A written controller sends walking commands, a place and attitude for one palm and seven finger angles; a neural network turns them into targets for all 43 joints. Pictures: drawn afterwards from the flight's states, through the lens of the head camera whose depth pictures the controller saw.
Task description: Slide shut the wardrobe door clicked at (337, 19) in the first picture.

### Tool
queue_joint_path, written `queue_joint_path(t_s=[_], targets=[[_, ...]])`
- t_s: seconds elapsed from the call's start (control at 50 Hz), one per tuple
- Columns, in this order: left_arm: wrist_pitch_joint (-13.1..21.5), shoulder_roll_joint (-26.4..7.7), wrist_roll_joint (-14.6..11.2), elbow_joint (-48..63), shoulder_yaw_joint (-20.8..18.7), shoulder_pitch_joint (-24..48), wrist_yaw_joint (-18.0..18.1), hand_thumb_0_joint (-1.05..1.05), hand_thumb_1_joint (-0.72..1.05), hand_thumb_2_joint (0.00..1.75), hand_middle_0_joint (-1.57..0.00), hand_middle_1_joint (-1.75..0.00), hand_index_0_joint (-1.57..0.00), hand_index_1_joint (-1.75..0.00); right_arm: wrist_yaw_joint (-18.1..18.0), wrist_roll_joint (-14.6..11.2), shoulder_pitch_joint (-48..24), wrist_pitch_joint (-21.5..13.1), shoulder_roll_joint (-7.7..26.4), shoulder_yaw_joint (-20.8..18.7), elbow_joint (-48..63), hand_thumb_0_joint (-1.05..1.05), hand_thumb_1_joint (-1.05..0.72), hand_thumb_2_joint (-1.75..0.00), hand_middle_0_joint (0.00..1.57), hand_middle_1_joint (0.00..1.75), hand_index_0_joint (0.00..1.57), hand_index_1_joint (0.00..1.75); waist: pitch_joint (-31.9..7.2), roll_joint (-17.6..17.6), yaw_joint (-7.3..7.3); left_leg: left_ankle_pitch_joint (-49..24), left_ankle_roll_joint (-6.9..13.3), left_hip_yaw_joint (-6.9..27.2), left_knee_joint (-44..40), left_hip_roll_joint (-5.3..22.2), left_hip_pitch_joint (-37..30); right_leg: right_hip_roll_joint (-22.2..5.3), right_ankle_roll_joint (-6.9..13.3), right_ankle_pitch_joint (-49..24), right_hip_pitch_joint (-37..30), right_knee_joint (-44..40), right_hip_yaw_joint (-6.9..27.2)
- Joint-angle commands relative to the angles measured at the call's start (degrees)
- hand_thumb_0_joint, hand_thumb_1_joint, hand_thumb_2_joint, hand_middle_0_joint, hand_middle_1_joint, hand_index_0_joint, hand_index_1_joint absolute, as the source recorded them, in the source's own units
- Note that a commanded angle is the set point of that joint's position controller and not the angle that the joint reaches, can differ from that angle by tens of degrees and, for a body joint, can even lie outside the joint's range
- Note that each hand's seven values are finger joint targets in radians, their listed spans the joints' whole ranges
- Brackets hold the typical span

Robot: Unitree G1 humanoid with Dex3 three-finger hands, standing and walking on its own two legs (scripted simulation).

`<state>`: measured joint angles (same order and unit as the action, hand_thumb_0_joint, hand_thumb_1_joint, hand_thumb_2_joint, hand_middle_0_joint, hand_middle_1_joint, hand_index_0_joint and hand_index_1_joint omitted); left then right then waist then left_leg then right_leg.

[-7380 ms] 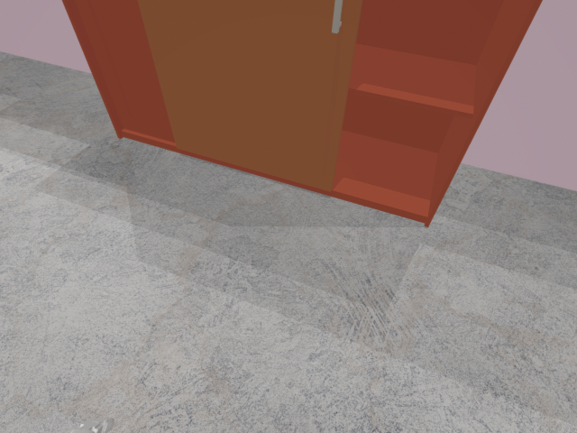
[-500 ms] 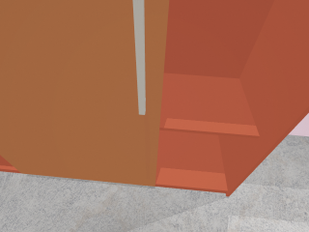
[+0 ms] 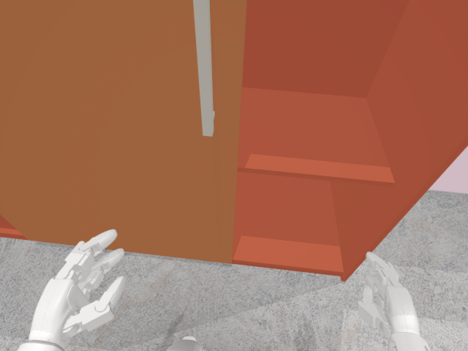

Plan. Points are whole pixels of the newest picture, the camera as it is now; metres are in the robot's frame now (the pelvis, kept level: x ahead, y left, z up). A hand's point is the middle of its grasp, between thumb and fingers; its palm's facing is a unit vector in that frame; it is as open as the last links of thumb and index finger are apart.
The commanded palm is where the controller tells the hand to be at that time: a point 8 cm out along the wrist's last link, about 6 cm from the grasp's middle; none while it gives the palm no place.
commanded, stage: raise the hand with hooked fingers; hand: left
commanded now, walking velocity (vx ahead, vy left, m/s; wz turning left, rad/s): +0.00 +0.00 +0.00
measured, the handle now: (206, 48) +0.53 +0.09 +0.25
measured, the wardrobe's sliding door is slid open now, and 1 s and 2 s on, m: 0.47 0.47 0.47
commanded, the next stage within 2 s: move the hooked fingers beside the handle in 1.68 s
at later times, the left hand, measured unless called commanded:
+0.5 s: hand (69, 244) +0.23 +0.25 +0.11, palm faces -0.01 -1.00 -0.08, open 11.6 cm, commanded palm +0.21 +0.30 +0.12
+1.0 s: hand (11, 188) +0.27 +0.30 +0.19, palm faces +0.04 -0.99 -0.09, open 13.8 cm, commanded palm +0.24 +0.35 +0.20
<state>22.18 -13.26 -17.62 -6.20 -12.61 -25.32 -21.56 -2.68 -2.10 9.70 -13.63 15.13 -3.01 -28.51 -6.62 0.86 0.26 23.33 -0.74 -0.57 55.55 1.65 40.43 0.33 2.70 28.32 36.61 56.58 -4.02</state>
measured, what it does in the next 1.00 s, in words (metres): rises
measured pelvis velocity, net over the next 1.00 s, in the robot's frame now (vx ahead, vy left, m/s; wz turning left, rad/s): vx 0.02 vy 0.03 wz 0.02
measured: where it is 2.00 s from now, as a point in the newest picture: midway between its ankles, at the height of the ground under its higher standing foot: outside the picture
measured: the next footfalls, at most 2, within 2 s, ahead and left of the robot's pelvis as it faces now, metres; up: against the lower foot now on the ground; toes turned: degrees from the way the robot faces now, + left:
none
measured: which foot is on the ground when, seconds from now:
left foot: down 0.00-1.00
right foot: down 0.00-1.00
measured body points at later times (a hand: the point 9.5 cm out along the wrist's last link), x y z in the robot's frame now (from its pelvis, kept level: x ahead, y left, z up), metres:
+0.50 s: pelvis +0.01 +0.01 +0.03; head +0.03 +0.00 +0.48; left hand +0.23 +0.30 +0.12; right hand +0.14 -0.25 -0.06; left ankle +0.05 +0.13 -0.68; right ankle +0.00 -0.09 -0.68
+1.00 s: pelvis +0.02 +0.03 +0.05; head +0.00 +0.03 +0.50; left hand +0.26 +0.35 +0.20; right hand +0.21 -0.18 -0.01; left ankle +0.05 +0.13 -0.68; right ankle +0.00 -0.09 -0.68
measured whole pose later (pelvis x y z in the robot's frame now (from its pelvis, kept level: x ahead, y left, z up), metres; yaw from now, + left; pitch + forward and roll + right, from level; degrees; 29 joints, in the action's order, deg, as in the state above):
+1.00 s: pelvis +0.02 +0.03 +0.05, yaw +1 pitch +0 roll -2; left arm 1.5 -24.3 -19.8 -5.0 -23.6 -2.9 -25.5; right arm -5.6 -3.3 12.6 -16.6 13.7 4.9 -35.5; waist -2.1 -2.1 2.1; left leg 15.2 1.9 -0.4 33.9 -0.2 18.3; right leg -0.5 -0.1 17.5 12.2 30.3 -4.3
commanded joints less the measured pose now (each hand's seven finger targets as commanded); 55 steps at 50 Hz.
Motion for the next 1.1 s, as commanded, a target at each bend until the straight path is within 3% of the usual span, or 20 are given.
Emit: queue_joint_path(t_s=[0.0,0.06,0.1,0.14,0.18,0.2,0.3,0.38,0.4,0.42,0.46,0.5,0.6,0.64,0.7,0.74,0.78,0.82,0.88,1.08], targets=[[9.0,-11.4,-1.1,27.1,-4.6,16.9,3.4,0.0,0.39,0.68,-0.24,-0.63,-0.24,-0.63,-2.0,0.6,1.9,-3.1,5.2,-0.8,6.4,0.0,-0.9,-0.9,0.2,0.3,0.2,0.3,-6.9,-5.4,-2.76,-5.1,2.8,1.8,-4.1,-1.4,-6.9,0.3,-1.6,-3.6,0.9,-13.2,6.1],[9.3,-10.9,-0.9,22.0,-1.9,16.6,0.9,0.0,0.32,0.65,-0.24,-0.68,-0.24,-0.68,-2.8,-0.1,2.3,-4.7,5.8,-0.1,3.5,0.0,-0.9,-0.9,0.2,0.3,0.2,0.3,-4.6,-7.0,-4.51,-3.8,3.1,2.5,-3.8,-1.0,-7.4,0.4,-1.7,-3.2,2.4,-14.7,6.5],[5.9,-13.1,-1.2,16.2,-3.4,16.2,-1.2,0.0,0.27,0.63,-0.25,-0.7,-0.25,-0.7,-3.2,-0.8,2.1,-4.9,7.0,0.4,2.4,0.0,-0.9,-0.9,0.2,0.3,0.2,0.3,-3.7,-5.8,-4.18,-3.4,3.1,2.6,-4.5,-1.1,-6.9,0.1,-1.9,-1.9,0.2,-17.1,7.5],[1.9,-16.0,-1.9,14.8,-6.4,14.9,-2.8,0.0,0.22,0.61,-0.25,-0.74,-0.25,-0.74,-3.5,-1.0,1.3,-5.0,6.9,0.5,2.7,0.0,-0.9,-0.9,0.2,0.3,0.2,0.3,-6.4,-5.3,-2.39,-4.7,3.2,2.1,-5.7,-1.2,-7.5,-1.1,-2.5,-1.9,-4.1,-19.5,9.3],[-2.1,-17.7,-3.3,13.1,-9.6,13.4,-3.3,0.0,0.18,0.59,-0.25,-0.76,-0.25,-0.76,-3.7,-1.1,0.2,-4.7,6.4,1.0,3.0,0.0,-0.9,-0.9,0.2,0.3,0.2,0.3,-6.5,-4.3,-0.72,-5.8,3.0,1.9,-7.3,-1.3,-7.8,-1.9,-3.0,-2.4,-7.3,-21.2,9.6],[-4.0,-19.1,-4.3,9.4,-12.8,12.0,-3.2,0.0,0.15,0.58,-0.25,-0.78,-0.25,-0.78,-3.7,-1.0,-0.2,-4.4,6.3,1.0,2.5,0.0,-0.9,-0.9,0.2,0.3,0.2,0.3,-6.0,-1.8,0.38,-7.1,2.8,2.5,-7.8,-1.2,-7.3,-1.9,-3.0,-4.1,-9.6,-21.4,9.5],[-4.5,-17.9,-6.7,11.2,-15.2,10.0,-2.3,0.0,0.04,0.53,-0.26,-0.86,-0.26,-0.86,-2.8,-0.6,-0.5,-5.0,5.7,1.3,3.0,0.0,-0.9,-0.9,0.2,0.3,0.2,0.3,-6.7,0.5,1.85,-11.6,2.2,2.4,-10.9,-1.3,-9.8,-2.5,-4.4,-14.8,-14.1,-21.8,8.6],[-3.6,-15.7,-5.9,11.3,-12.1,11.5,-2.9,0.0,-0.06,0.49,-0.27,-0.92,-0.27,-0.92,-2.4,-1.0,1.1,-6.2,6.5,0.9,2.2,0.0,-0.9,-0.9,0.2,0.3,0.2,0.3,-4.5,-0.5,0.39,-11.5,2.6,1.7,-13.7,-1.4,-13.0,-1.4,-4.0,-14.4,-11.5,-22.8,6.2],[-4.0,-16.8,-5.9,10.5,-12.4,12.7,-3.1,0.0,-0.08,0.48,-0.27,-0.93,-0.27,-0.93,-2.5,-1.0,1.3,-6.3,7.1,0.9,2.0,0.0,-0.9,-0.9,0.2,0.3,0.2,0.3,-3.4,0.1,0.4,-12.0,2.6,1.8,-14.0,-1.3,-13.5,-1.4,-3.8,-14.4,-12.0,-23.1,6.4],[-3.8,-17.6,-5.8,12.2,-12.7,14.2,-3.4,0.0,-0.1,0.47,-0.27,-0.94,-0.27,-0.94,-2.5,-1.1,1.7,-6.5,7.3,0.8,2.1,0.0,-0.9,-0.9,0.2,0.3,0.2,0.3,-5.2,-0.1,0.25,-12.4,2.8,1.8,-14.7,-1.4,-14.9,-1.0,-3.7,-14.3,-12.3,-23.2,5.7],[-3.9,-17.8,-5.3,14.2,-12.5,14.9,-3.2,0.0,-0.15,0.45,-0.27,-0.98,-0.27,-0.98,-2.8,-1.2,1.7,-7.1,7.5,0.9,2.0,0.0,-0.9,-0.9,0.2,0.3,0.2,0.3,-6.1,-3.7,0.44,-12.6,3.0,1.7,-16.6,-1.3,-18.1,-0.3,-2.9,-14.2,-12.0,-22.9,3.5],[-4.2,-19.4,-5.2,15.1,-13.6,16.7,-2.5,0.0,-0.2,0.43,-0.28,-1.0,-0.28,-1.0,-3.0,-1.1,1.9,-7.5,7.7,1.0,1.4,0.0,-0.9,-0.9,0.2,0.3,0.2,0.3,-5.7,-3.7,0.58,-14.1,3.0,2.1,-17.8,-1.1,-20.4,0.2,-2.4,-16.3,-13.2,-23.0,2.3],[-6.1,-20.9,-4.9,15.7,-15.3,19.7,-1.4,0.0,-0.31,0.38,-0.29,-1.08,-0.29,-1.08,-3.2,-1.2,1.7,-7.7,7.8,1.4,0.8,0.0,-0.9,-0.9,0.2,0.3,0.2,0.3,-5.3,-5.8,0.78,-14.7,2.8,2.7,-20.9,-0.9,-24.0,0.7,-2.0,-17.6,-14.9,-24.1,0.4],[-7.5,-19.7,-4.7,16.2,-13.9,21.5,-1.7,0.0,-0.36,0.36,-0.29,-1.11,-0.29,-1.11,-3.3,-1.5,0.9,-7.6,7.4,1.7,0.8,0.0,-0.9,-0.9,0.2,0.3,0.2,0.3,-4.3,-8.7,0.48,-14.7,2.6,2.8,-22.3,-0.7,-25.8,0.8,-1.9,-17.9,-14.6,-24.8,-0.2],[-10.5,-20.7,-4.4,14.1,-14.4,23.4,-2.2,0.0,-0.43,0.33,-0.29,-1.15,-0.29,-1.15,-3.4,-1.5,0.8,-7.2,7.5,2.2,1.1,0.0,-0.9,-0.9,0.2,0.3,0.2,0.3,-2.5,-6.9,0.89,-15.0,2.4,3.6,-24.2,-0.6,-26.4,1.1,-1.7,-18.3,-16.5,-26.4,-0.6],[-12.1,-21.4,-4.0,15.4,-14.4,26.5,-2.7,0.0,-0.48,0.31,-0.3,-1.18,-0.3,-1.18,-3.4,-1.6,0.1,-7.1,7.4,2.5,1.3,0.0,-0.9,-0.9,0.2,0.3,0.2,0.3,-3.6,-8.9,0.85,-16.3,2.3,3.9,-25.1,-0.5,-28.4,1.1,-1.6,-19.3,-17.0,-26.8,-0.7],[-13.9,-21.7,-4.1,13.9,-15.0,28.1,-2.9,0.0,-0.5,0.3,-0.3,-1.2,-0.3,-1.2,-3.5,-1.6,-0.3,-6.7,7.3,2.8,1.4,0.0,-0.9,-0.9,0.2,0.3,0.2,0.3,-2.9,-6.3,0.71,-15.4,2.3,4.3,-26.3,-0.3,-29.0,1.2,-1.8,-18.5,-17.2,-27.8,-1.0],[-15.3,-22.6,-4.2,13.1,-15.5,30.1,-3.4,0.0,-0.5,0.3,-0.3,-1.2,-0.3,-1.2,-3.5,-1.6,-0.7,-6.3,7.3,3.3,1.4,0.0,-0.9,-0.9,0.2,0.3,0.2,0.3,-1.6,-8.0,1.02,-15.0,2.1,4.4,-27.2,-0.6,-29.3,1.4,-1.5,-18.4,-17.9,-29.0,-0.9],[-16.4,-23.6,-3.9,13.9,-16.0,33.7,-3.9,0.0,-0.5,0.3,-0.3,-1.2,-0.3,-1.2,-3.6,-1.6,-1.3,-6.1,7.2,3.5,1.5,0.0,-0.9,-0.9,0.2,0.3,0.2,0.3,-3.6,-8.0,0.88,-15.7,2.1,4.8,-28.1,-0.4,-31.7,1.3,-1.5,-18.7,-18.8,-29.7,-0.8],[-20.1,-29.0,-3.7,10.1,-19.3,42.3,-5.6,0.0,-0.5,0.3,-0.3,-1.2,-0.3,-1.2,-4.0,-1.8,-2.2,-5.0,7.2,4.2,1.0,0.0,-0.9,-0.9,0.2,0.3,0.2,0.3,-3.8,-7.1,1.1,-15.1,2.2,5.1,-30.8,-0.9,-34.0,1.3,-1.3,-18.6,-21.2,-32.9,-0.6]])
